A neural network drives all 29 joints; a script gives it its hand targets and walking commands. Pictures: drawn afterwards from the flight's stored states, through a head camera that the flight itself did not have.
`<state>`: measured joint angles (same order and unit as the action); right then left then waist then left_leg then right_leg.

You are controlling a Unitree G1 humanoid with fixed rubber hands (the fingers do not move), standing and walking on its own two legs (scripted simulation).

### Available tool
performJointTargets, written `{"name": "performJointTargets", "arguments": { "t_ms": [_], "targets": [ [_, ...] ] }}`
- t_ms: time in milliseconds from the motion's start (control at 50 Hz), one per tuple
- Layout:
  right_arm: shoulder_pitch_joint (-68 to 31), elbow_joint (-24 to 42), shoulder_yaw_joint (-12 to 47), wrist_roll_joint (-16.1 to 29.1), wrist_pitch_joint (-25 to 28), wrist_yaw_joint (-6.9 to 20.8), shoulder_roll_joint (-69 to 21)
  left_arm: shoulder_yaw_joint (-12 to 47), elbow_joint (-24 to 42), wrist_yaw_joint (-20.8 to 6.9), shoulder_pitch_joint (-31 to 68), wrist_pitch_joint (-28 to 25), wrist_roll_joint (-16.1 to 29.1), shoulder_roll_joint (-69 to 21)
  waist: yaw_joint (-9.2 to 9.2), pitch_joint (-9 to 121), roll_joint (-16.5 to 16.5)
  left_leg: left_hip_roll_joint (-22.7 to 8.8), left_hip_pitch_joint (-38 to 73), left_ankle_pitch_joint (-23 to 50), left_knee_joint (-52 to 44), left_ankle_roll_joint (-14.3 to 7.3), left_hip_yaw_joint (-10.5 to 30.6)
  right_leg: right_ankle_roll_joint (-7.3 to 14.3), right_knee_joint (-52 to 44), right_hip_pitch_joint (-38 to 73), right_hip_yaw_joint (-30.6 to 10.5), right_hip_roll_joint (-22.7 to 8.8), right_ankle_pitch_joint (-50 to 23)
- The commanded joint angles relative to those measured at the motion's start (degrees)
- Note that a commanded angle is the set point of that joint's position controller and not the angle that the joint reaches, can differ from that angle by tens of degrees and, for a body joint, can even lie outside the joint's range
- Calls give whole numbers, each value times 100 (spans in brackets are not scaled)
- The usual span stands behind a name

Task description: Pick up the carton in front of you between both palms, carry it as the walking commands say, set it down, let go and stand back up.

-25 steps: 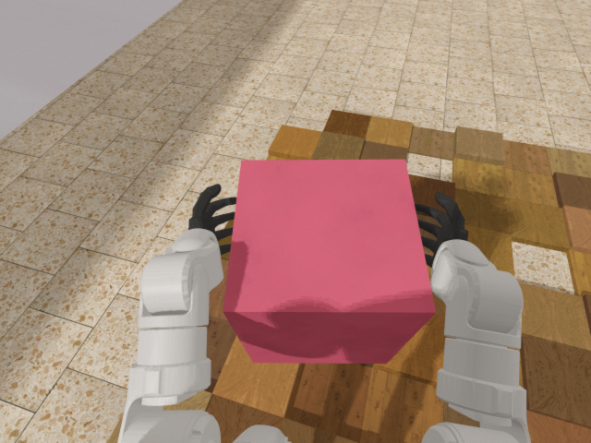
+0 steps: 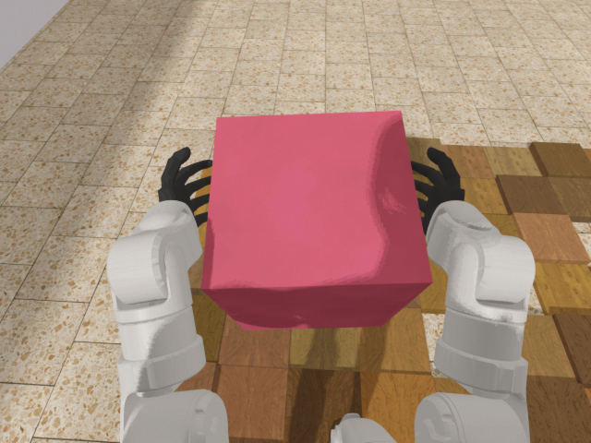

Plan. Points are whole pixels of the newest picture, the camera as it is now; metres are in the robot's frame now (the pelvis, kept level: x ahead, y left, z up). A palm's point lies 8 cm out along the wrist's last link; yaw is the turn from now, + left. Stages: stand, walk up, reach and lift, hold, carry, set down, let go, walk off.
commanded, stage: carry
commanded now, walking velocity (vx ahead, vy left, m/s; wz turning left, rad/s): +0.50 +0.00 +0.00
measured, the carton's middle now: (311, 237) +0.36 -0.03 +0.07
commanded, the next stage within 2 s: none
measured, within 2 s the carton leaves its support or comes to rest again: neither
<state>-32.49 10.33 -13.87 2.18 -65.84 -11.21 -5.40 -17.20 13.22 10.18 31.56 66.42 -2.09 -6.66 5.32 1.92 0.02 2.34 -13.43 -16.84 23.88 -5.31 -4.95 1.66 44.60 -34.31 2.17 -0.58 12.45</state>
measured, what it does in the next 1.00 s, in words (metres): walks ahead: right foot, then left foot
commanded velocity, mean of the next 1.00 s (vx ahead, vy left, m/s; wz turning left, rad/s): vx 0.18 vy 0.00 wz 0.00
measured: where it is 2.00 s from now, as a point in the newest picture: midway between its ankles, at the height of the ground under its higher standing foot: (289, 251)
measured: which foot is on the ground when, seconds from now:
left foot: down 0.00-0.14, up 0.16-0.50, down 0.52-1.00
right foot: up 0.00-0.10, down 0.12-0.52, up 0.54-0.74, down 0.76-1.00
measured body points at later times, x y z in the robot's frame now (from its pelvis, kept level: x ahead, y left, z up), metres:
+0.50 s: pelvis +0.33 +0.00 -0.02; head +0.36 +0.00 +0.43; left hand +0.67 +0.17 +0.07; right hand +0.68 -0.13 +0.07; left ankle +0.47 +0.09 -0.74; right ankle +0.22 -0.11 -0.74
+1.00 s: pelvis +0.47 +0.00 -0.02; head +0.45 +0.00 +0.43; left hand +0.81 +0.17 +0.14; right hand +0.82 -0.14 +0.13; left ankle +0.48 +0.09 -0.75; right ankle +0.42 -0.10 -0.75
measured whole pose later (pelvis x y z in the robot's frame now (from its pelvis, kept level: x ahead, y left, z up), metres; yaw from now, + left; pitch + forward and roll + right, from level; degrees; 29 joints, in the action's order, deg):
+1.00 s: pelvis +0.47 +0.00 -0.02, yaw +1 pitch +4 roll +0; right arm -31.5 4.9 -14.6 -1.6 -68.9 -10.8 -5.6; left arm -15.5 4.1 10.4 31.9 68.4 -1.6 -5.5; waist -1.0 7.8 0.6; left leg 0.0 -18.9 -14.9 30.1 -2.9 -7.1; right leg 0.6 31.6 -13.9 3.1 -0.4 15.7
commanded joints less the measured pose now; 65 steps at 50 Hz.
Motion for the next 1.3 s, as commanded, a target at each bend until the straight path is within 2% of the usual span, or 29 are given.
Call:
{"name": "performJointTargets", "arguments": {
  "t_ms": [0, 60, 80, 100, 120, 140, 160, 200, 220, 280, 380, 460, 480, 500, 520, 540, 560, 620, 740, 820, 920, 980, 1060, 1160, 1200, 1220, 1240, 1260, 1280],
  "targets": [
    [-3182, 301, 3634, 1289, -41, 376, -3983, 3317, -129, -65, 2765, 65, 791, -3496, -34, 1896, 543, -1398, 2072, 2468, -285, -591, 1284, -37, -897, -324, 30, -56, -608],
    [-3156, 104, 3514, 1078, -101, 325, -3972, 3285, -269, -139, 2800, 142, 822, -3462, -295, 1708, 584, -1262, 1124, 2782, -84, -196, 736, 114, -1705, 1264, 721, 216, -811],
    [-3078, 9, 3491, 991, -122, 309, -3988, 3272, -411, -158, 2781, 153, 827, -3490, -530, 2109, 410, -942, 554, 3391, 907, 20, 235, 352, -1604, 2573, 741, 297, -585],
    [-3130, -35, 3465, 928, -152, 296, -3915, 3228, -618, -166, 2492, 150, 797, -3471, -921, 2563, -21, -653, -363, 2653, 2099, 275, -35, 634, -1503, 3854, -181, -214, -270],
    [-3159, -152, 3406, 879, -189, 277, -3896, 3130, -729, -154, 2424, 145, 746, -3330, -1012, 2503, -947, -129, -1353, 490, 3464, 405, -83, 969, -1907, 4254, -2181, -1327, -877],
    [-3069, -263, 3267, 799, -198, 263, -3967, 3134, -755, -111, 2603, 132, 733, -3332, -923, 2614, -1774, 441, -2801, -1359, 4758, 447, 356, 1772, -2260, 5024, -3861, -2012, -1477],
    [-3000, -270, 3214, 707, -189, 251, -4036, 3286, -726, -135, 2654, 117, 873, -3608, -909, 2704, -1425, -24, -3236, -1375, 5446, 323, 794, 1903, -2039, 5085, -3814, -2186, -1749],
    [-2856, -338, 3138, 537, -112, 283, -4409, 3674, -452, -298, 2958, 13, 1275, -4310, -966, 2437, -451, -311, -3393, -926, 5223, 320, 777, 1553, -1984, 4512, -2826, -1778, -2294],
    [-2723, -404, 3089, 387, -39, 313, -4586, 3892, -310, -397, 3225, -63, 1460, -4620, -900, 2393, -330, -449, -3296, -695, 4788, 345, 787, 1350, -2111, 4249, -2514, -1708, -2171],
    [-2385, -513, 3158, 69, 241, 384, -4844, 4292, -261, -628, 3389, -339, 1720, -5106, -785, 2257, -485, -461, -2710, -439, 3310, 487, 428, 1071, -2487, 3683, -1730, -1492, -1902],
    [-1820, -406, 3441, -36, 615, 415, -4755, 4426, -442, -691, 2614, -697, 1566, -4980, -850, 2058, -834, -197, -2030, 964, 1478, 496, -149, 685, -1999, 3771, -421, -1047, -4495],
    [-1911, 5, 3722, 266, 735, 439, -4575, 4345, -353, -548, 2276, -804, 1327, -4682, -609, 2101, -711, 81, -301, 2665, -270, 416, -583, 192, -1089, 3427, 272, -677, -4265],
    [-1902, 78, 3746, 329, 729, 431, -4437, 4286, -320, -486, 2268, -804, 1245, -4531, -493, 2289, -614, -107, 611, 3189, -399, 353, -546, -1, -609, 3000, 370, -601, -3787],
    [-1903, 177, 3759, 421, 721, 419, -4259, 4206, -265, -416, 2245, -780, 1183, -4328, -420, 2459, -109, -938, 1529, 5201, -18, 285, 251, -216, 73, 2311, 444, -411, -1931],
    [-1983, 264, 3701, 476, 704, 358, -4028, 4182, -211, -352, 2196, -723, 1183, -4245, -404, 3072, 888, -2331, 3115, 8155, 872, -558, 1746, -338, 1192, 1028, 161, 78, 1267],
    [-1878, 308, 3719, 644, 690, 295, -3900, 4153, -106, -291, 2009, -670, 1260, -4087, -276, 3488, 1222, -2604, 3268, 7907, 774, -1107, 2232, -291, 1706, 707, -264, 263, 2429],
    [-1950, 554, 3774, 843, 689, 279, -3900, 4154, 171, -224, 2178, -653, 1358, -4037, -294, 3355, 1120, -2411, 2939, 6743, 494, -1107, 2074, -212, 1628, 589, -381, 162, 2470],
    [-2480, 1201, 3893, 1256, 640, 304, -3908, 4049, 599, -59, 2504, -628, 1415, -3901, -429, 2986, 767, -1854, 2175, 4968, 73, -591, 1516, -117, -89, 922, -378, -64, 2206],
    [-2275, 1063, 3628, 1137, 236, 235, -3323, 3823, 575, 46, 2186, -273, 1183, -3272, -483, 3082, 641, -1461, 1245, 4326, 408, -378, 544, -138, -1919, 2322, -12, -76, -207],
    [-2610, 618, 3413, 915, -88, 209, -3265, 3587, 247, -16, 2574, 68, 1123, -3173, -561, 2591, -69, -967, 660, 3439, 550, 34, 321, 53, -1485, 2455, -467, -629, -2505],
    [-2665, -261, 2946, 491, -294, 135, -3449, 3290, -634, -117, 2731, 251, 1030, -3411, -582, 2366, -222, -970, 562, 3253, 739, 151, 395, 120, -1398, 2489, -503, -779, -3197],
    [-2868, -562, 2810, 345, -272, 145, -3723, 3260, -913, -170, 3052, 199, 1068, -3768, -574, 2257, -157, -953, 552, 1823, 595, 185, 312, 119, -1612, 2411, -439, -759, -1660],
    [-2940, -1107, 2661, 144, -172, 201, -4063, 3149, -1388, -207, 3221, 69, 864, -4098, -555, 1377, -339, -749, -170, -309, 676, 104, 310, 444, -2166, 2082, -918, -878, 564],
    [-2931, -1528, 2705, 139, 118, 326, -4535, 3132, -1745, -236, 3197, -214, 676, -4471, -591, 1304, -424, -561, -578, -4, 1089, 121, 166, 585, -1613, 2511, -1039, -981, -837],
    [-2901, -1513, 2814, 225, 264, 349, -4684, 3274, -1669, -249, 3271, -337, 743, -4661, -426, 1641, 250, -889, 479, 1009, 953, -143, 792, 294, -342, 1704, -269, -500, -1566],
    [-2826, -1476, 2862, 251, 338, 346, -4704, 3366, -1620, -251, 3293, -390, 792, -4717, -211, 1909, 910, -1394, 1527, 1984, 588, -527, 1640, 27, 690, 654, 298, -130, -1216],
    [-2816, -1376, 2925, 271, 413, 341, -4734, 3478, -1509, -253, 3350, -452, 849, -4821, -91, 1751, 1548, -2032, 2341, 2988, 120, -981, 2714, -89, 1389, -730, 375, 205, 1554],
    [-2937, -1161, 3026, 339, 476, 336, -4780, 3513, -1391, -256, 3340, -510, 891, -4857, -84, 1599, 1207, -2324, 2555, 2940, 29, -1221, 3144, -21, 1529, -1295, 31, 115, 2503],
    [-3140, -877, 3245, 465, 542, 343, -4875, 3504, -1312, -255, 3250, -570, 895, -4860, -89, 1589, 590, -2380, 2594, 2558, 6, -1214, 3089, 25, 1345, -1453, -181, -83, 2512]
  ]
}}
